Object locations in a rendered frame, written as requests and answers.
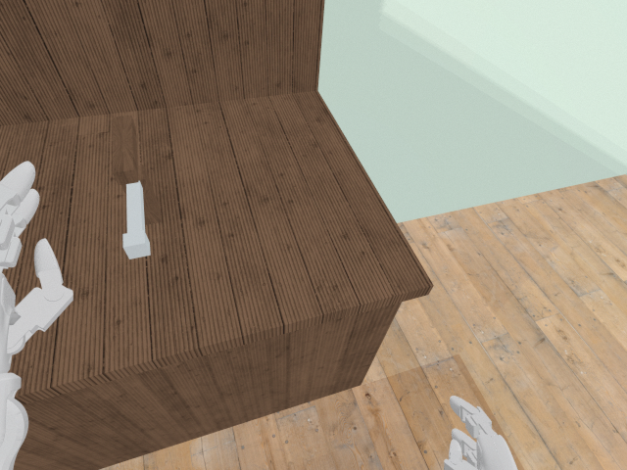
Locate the robot left hand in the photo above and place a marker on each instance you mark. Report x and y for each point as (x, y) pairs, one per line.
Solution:
(41, 307)

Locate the tap lever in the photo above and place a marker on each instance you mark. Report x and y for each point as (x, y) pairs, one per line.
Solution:
(135, 242)

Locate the counter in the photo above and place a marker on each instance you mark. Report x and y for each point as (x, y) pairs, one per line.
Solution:
(276, 268)

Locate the robot left forearm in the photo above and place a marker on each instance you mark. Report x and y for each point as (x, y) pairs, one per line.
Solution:
(13, 420)

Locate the robot right hand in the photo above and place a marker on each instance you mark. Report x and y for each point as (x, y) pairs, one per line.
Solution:
(489, 452)

